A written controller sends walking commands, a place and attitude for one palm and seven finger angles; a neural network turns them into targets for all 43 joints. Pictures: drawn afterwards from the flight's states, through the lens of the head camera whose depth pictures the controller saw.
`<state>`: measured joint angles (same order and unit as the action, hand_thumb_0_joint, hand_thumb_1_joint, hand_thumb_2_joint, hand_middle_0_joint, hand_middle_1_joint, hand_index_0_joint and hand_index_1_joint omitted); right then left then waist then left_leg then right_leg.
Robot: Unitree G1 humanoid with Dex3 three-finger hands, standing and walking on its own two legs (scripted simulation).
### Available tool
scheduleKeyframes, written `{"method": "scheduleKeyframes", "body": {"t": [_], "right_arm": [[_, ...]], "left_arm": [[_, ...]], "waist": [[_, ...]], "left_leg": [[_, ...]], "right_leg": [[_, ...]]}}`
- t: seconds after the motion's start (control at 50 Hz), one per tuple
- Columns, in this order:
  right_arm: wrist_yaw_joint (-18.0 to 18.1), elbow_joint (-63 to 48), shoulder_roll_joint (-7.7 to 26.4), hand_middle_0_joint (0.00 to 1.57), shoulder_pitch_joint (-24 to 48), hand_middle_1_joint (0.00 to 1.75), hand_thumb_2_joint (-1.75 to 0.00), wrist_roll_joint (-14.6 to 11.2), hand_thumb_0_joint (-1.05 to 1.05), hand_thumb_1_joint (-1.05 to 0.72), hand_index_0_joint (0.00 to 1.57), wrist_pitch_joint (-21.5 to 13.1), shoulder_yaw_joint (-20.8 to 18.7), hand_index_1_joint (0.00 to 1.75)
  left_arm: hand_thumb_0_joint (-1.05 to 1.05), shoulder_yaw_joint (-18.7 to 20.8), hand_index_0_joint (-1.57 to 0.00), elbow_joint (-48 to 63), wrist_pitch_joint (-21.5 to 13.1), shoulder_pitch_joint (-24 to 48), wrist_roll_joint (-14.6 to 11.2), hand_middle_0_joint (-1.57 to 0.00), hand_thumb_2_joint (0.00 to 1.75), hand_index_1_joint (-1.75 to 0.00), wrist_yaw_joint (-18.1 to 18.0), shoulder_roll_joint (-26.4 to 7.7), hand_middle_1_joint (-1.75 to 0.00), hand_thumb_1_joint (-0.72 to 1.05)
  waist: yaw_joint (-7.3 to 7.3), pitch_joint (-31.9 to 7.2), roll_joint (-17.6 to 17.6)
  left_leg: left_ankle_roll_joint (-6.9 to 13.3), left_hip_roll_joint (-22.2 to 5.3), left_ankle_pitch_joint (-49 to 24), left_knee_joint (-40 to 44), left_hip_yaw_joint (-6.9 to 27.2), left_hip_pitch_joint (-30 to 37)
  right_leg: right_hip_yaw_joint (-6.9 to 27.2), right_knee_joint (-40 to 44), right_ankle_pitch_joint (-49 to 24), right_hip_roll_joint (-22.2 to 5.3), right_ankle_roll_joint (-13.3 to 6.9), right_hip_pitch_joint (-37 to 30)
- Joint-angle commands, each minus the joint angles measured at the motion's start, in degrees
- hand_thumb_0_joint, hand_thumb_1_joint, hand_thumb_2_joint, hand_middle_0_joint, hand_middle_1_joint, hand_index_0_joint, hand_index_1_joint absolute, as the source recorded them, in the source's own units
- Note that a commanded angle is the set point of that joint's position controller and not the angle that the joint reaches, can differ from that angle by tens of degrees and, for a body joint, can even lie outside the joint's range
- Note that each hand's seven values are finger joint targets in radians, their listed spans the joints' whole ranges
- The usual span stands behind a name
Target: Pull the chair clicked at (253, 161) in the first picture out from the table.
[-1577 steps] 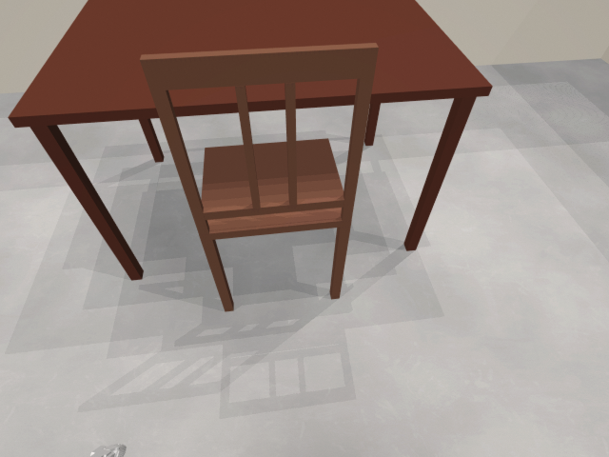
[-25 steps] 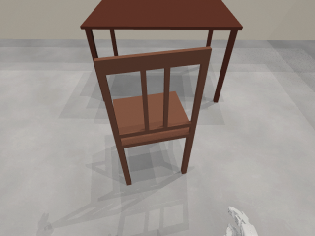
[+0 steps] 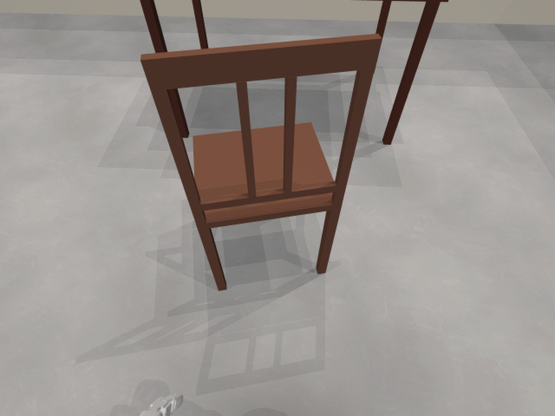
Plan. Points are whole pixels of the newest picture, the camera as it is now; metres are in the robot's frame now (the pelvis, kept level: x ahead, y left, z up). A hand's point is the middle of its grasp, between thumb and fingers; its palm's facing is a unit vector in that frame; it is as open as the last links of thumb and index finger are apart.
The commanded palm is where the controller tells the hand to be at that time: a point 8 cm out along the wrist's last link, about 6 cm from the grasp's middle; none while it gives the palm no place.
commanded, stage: let the arm hang, fingers relaxed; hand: left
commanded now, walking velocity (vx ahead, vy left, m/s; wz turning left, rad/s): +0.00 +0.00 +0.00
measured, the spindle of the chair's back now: (247, 147) +0.66 +0.09 -0.05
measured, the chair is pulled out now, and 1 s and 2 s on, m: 0.66 0.66 0.66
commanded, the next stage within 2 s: look to check the result in 0.70 s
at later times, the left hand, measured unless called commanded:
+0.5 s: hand out of the picture +0.02 +0.14 -0.15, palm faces +0.05 -0.97 -0.22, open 7.3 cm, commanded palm none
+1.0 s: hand out of the picture +0.02 +0.16 -0.15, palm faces +0.03 -0.98 -0.21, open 7.3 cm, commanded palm none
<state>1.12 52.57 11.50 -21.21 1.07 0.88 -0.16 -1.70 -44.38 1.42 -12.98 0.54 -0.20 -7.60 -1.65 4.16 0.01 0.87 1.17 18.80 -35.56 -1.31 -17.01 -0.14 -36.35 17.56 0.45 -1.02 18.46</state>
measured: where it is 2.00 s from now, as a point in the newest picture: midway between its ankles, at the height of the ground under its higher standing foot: outside the picture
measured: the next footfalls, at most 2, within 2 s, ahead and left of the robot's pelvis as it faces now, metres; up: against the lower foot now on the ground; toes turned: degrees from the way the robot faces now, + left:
none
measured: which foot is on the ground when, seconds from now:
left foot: down 0.00-1.00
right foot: down 0.00-1.00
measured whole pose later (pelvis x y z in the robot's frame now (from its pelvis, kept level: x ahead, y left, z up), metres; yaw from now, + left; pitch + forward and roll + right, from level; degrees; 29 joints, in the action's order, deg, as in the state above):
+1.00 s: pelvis +0.01 -0.02 +0.02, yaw +0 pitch -1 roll +0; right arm 2.0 63.4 7.6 -20.9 0.5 -0.2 0.4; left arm -0.7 -61.0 0.1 -16.8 0.0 -2.2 -8.1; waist -0.6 2.6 1.7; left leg -0.7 -0.7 14.0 -24.4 0.1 -9.0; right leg -1.4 -24.5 13.2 2.4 -2.9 9.9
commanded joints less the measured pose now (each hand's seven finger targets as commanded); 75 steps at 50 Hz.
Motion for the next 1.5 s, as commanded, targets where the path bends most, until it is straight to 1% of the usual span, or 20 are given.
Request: {"method": "scheduleKeyframes", "body": {"t": [0.0, 0.02, 0.06, 0.08, 0.14, 0.16, 0.26, 0.28, 0.4, 0.46, 0.64, 0.72, 0.74, 0.8, 0.92, 0.98, 1.04, 1.14, 1.34, 1.48], "right_arm": [[0.2, -2.2, 3.9, 0.20, -1.5, 0.30, -0.90, -0.4, 0.00, -0.90, 0.20, -1.3, -1.8, 0.30], [0.3, -1.0, 3.7, 0.20, -2.1, 0.30, -0.90, -0.4, 0.00, -0.90, 0.20, -1.2, -1.7, 0.30], [0.3, 0.6, 3.1, 0.20, -2.6, 0.30, -0.90, -0.4, 0.00, -0.90, 0.20, -1.0, -1.5, 0.30], [0.4, 1.4, 2.9, 0.20, -2.7, 0.30, -0.90, -0.4, 0.00, -0.90, 0.20, -1.0, -1.3, 0.30], [0.7, 2.9, 2.5, 0.20, -2.7, 0.30, -0.90, -0.5, 0.00, -0.90, 0.20, -1.1, -1.1, 0.30], [0.7, 3.4, 2.7, 0.20, -2.6, 0.30, -0.90, -0.6, 0.00, -0.90, 0.20, -1.1, -1.1, 0.30], [0.8, 4.7, 2.8, 0.20, -1.9, 0.30, -0.90, -0.7, 0.00, -0.90, 0.20, -0.8, -1.2, 0.30], [0.8, 5.0, 2.8, 0.20, -1.8, 0.30, -0.90, -0.7, 0.00, -0.90, 0.20, -0.8, -1.1, 0.30], [0.9, 6.4, 2.6, 0.20, -1.2, 0.30, -0.90, -0.7, 0.00, -0.90, 0.20, -0.9, -0.9, 0.30], [1.0, 6.9, 2.5, 0.20, -1.3, 0.30, -0.90, -0.6, 0.00, -0.90, 0.20, -0.9, -0.7, 0.30], [1.0, 7.8, 2.1, 0.20, -2.7, 0.30, -0.90, -0.6, 0.00, -0.90, 0.20, -1.1, -0.6, 0.30], [1.0, 8.3, 2.0, 0.20, -3.2, 0.30, -0.90, -0.5, 0.00, -0.90, 0.20, -1.3, -0.5, 0.30], [1.1, 8.5, 1.8, 0.20, -3.5, 0.30, -0.90, -0.5, 0.00, -0.90, 0.20, -1.4, -0.5, 0.30], [1.1, 8.7, 1.8, 0.20, -3.7, 0.30, -0.90, -0.6, 0.00, -0.90, 0.20, -1.6, -0.4, 0.30], [1.3, 9.2, 1.3, 0.20, -4.5, 0.30, -0.90, -0.7, 0.00, -0.90, 0.20, -2.0, -0.4, 0.30], [1.3, 9.5, 1.0, 0.20, -4.6, 0.30, -0.90, -0.7, 0.00, -0.90, 0.20, -2.1, -0.4, 0.30], [1.3, 9.6, 0.8, 0.20, -4.6, 0.30, -0.90, -0.7, 0.00, -0.90, 0.20, -2.1, -0.4, 0.30], [1.2, 9.5, 0.7, 0.20, -4.4, 0.30, -0.90, -0.7, 0.00, -0.90, 0.20, -1.9, -0.4, 0.30], [1.3, 9.5, 0.9, 0.20, -3.8, 0.30, -0.90, -0.9, 0.00, -0.90, 0.20, -2.4, -0.5, 0.30], [1.4, 9.6, 0.7, 0.20, -3.1, 0.30, -0.90, -0.9, 0.00, -0.90, 0.20, -2.2, -0.3, 0.30]], "left_arm": [[0.00, 3.1, -0.20, -1.1, -1.9, -2.1, 0.0, -0.20, 0.90, -0.30, -1.0, -9.9, -0.30, 0.90], [0.00, 2.9, -0.20, -2.3, -1.9, -1.6, -0.1, -0.20, 0.90, -0.30, -1.2, -9.3, -0.30, 0.90], [0.00, 2.7, -0.20, -4.0, -1.9, -2.6, -0.3, -0.20, 0.90, -0.30, -1.6, -8.9, -0.30, 0.90], [0.00, 2.6, -0.20, -4.8, -1.9, -2.9, -0.4, -0.20, 0.90, -0.30, -1.8, -8.7, -0.30, 0.90], [0.00, 2.4, -0.20, -7.2, -1.9, -4.1, -0.6, -0.20, 0.90, -0.30, -2.1, -8.1, -0.30, 0.90], [0.00, 2.4, -0.20, -7.8, -1.9, -4.5, -0.6, -0.20, 0.90, -0.30, -2.1, -8.4, -0.30, 0.90], [0.00, 2.4, -0.20, -9.8, -1.9, -5.1, -0.6, -0.20, 0.90, -0.30, -2.3, -8.7, -0.30, 0.90], [0.00, 2.4, -0.20, -10.2, -2.0, -4.8, -0.6, -0.20, 0.90, -0.30, -2.3, -8.8, -0.30, 0.90], [0.00, 2.3, -0.20, -12.1, -2.1, -5.4, -0.5, -0.20, 0.90, -0.30, -2.2, -8.2, -0.30, 0.90], [0.00, 2.2, -0.20, -12.9, -2.1, -5.8, -0.5, -0.20, 0.90, -0.30, -2.2, -7.8, -0.30, 0.90], [0.00, 2.1, -0.20, -14.3, -2.1, -6.4, -0.4, -0.20, 0.90, -0.30, -2.0, -7.3, -0.30, 0.90], [0.00, 2.1, -0.20, -14.5, -2.1, -6.7, -0.5, -0.20, 0.90, -0.30, -1.9, -7.0, -0.30, 0.90], [0.00, 2.1, -0.20, -14.6, -2.1, -6.7, -0.5, -0.20, 0.90, -0.30, -2.0, -6.7, -0.30, 0.90], [0.00, 2.2, -0.20, -14.5, -2.0, -6.7, -0.6, -0.20, 0.90, -0.30, -1.9, -6.6, -0.30, 0.90], [0.00, 2.2, -0.20, -14.6, -2.1, -7.2, -0.6, -0.20, 0.90, -0.30, -2.0, -6.1, -0.30, 0.90], [0.00, 2.2, -0.20, -14.6, -2.1, -7.1, -0.5, -0.20, 0.90, -0.30, -2.0, -5.9, -0.30, 0.90], [0.00, 2.2, -0.20, -14.7, -2.1, -7.5, -0.5, -0.20, 0.90, -0.30, -2.1, -5.6, -0.30, 0.90], [0.00, 2.2, -0.20, -14.7, -1.8, -7.4, -0.4, -0.20, 0.90, -0.30, -2.0, -5.8, -0.30, 0.90], [0.00, 2.1, -0.20, -14.8, -2.2, -8.0, -0.3, -0.20, 0.90, -0.30, -2.1, -5.5, -0.30, 0.90], [0.00, 1.9, -0.20, -15.1, -2.0, -8.6, -0.3, -0.20, 0.90, -0.30, -2.1, -5.2, -0.30, 0.90]], "waist": [[0.10, -6.0, -7.6], [-0.18, -4.0, -7.8], [-0.05, -1.2, -4.1], [0.07, -0.2, -3.8], [0.66, 0.0, -2.4], [0.62, -1.0, -3.2], [0.57, -2.3, -2.6], [0.39, -1.8, -3.4], [0.50, -0.1, -1.8], [0.50, 1.1, 1.0], [0.71, 1.8, -0.5], [0.90, 1.6, -1.1], [0.91, 1.7, 0.3], [1.01, 1.6, 0.3], [1.14, -0.2, 0.1], [1.21, 0.9, -0.5], [1.32, 0.7, 0.8], [1.29, 2.8, 0.4], [1.07, -0.8, -0.1], [1.08, 1.7, 0.9]], "left_leg": [[0.0, -2.6, -3.1, 6.5, 3.8, 3.3], [0.0, -3.0, -5.7, 7.5, 3.9, 4.5], [0.2, -4.0, -9.2, 9.3, 3.9, 4.7], [0.4, -4.6, -11.2, 10.2, 4.3, 4.8], [0.6, -5.4, -15.1, 11.1, 4.3, 5.4], [0.6, -5.5, -14.9, 11.2, 4.1, 6.0], [0.5, -5.3, -11.7, 11.9, 3.7, 7.4], [0.5, -5.4, -11.5, 12.3, 3.7, 7.7], [0.6, -5.8, -11.5, 13.1, 3.9, 8.2], [0.6, -5.9, -10.7, 13.5, 4.0, 7.8], [0.9, -5.9, -8.2, 13.9, 4.3, 6.7], [1.1, -5.8, -8.5, 14.2, 4.6, 6.4], [1.2, -6.0, -8.5, 14.4, 4.7, 6.2], [1.3, -6.2, -8.8, 14.6, 5.1, 5.8], [1.7, -6.5, -11.8, 14.7, 5.5, 6.3], [1.8, -6.6, -12.0, 15.1, 5.6, 5.6], [1.9, -6.6, -11.8, 15.1, 5.7, 5.9], [2.0, -6.4, -8.0, 16.1, 6.2, 4.3], [2.1, -6.6, -12.8, 15.1, 6.1, 6.9], [2.0, -6.5, -13.0, 15.0, 6.1, 6.5]], "right_leg": [[12.5, 15.4, -6.5, -9.5, -5.2, -6.6], [11.3, 16.0, -9.1, -9.2, -5.0, -5.4], [9.5, 15.8, -11.7, -8.1, -3.9, -5.3], [8.6, 15.4, -13.6, -7.3, -3.5, -5.6], [6.9, 14.8, -19.8, -6.5, -2.7, -7.9], [6.9, 14.9, -20.6, -6.7, -2.6, -8.7], [7.6, 17.1, -16.9, -6.8, -2.1, -9.5], [7.3, 17.3, -16.3, -6.8, -2.2, -9.0], [7.2, 18.4, -14.2, -6.4, -2.3, -7.7], [7.4, 19.0, -11.4, -6.1, -2.5, -6.8], [7.3, 20.4, -5.4, -5.8, -2.7, -6.2], [7.2, 20.0, -5.2, -5.8, -2.8, -6.3], [6.9, 19.8, -5.5, -5.6, -2.9, -6.4], [6.7, 18.9, -6.1, -5.4, -2.9, -6.4], [6.1, 17.3, -10.4, -5.4, -2.9, -7.7], [5.8, 16.8, -10.6, -5.3, -2.9, -7.4], [5.6, 16.8, -10.1, -5.3, -2.8, -7.0], [5.6, 17.3, -6.3, -5.0, -2.7, -5.6], [5.4, 16.5, -11.0, -5.5, -2.6, -7.4], [5.3, 16.6, -10.5, -5.6, -2.4, -6.0]]}}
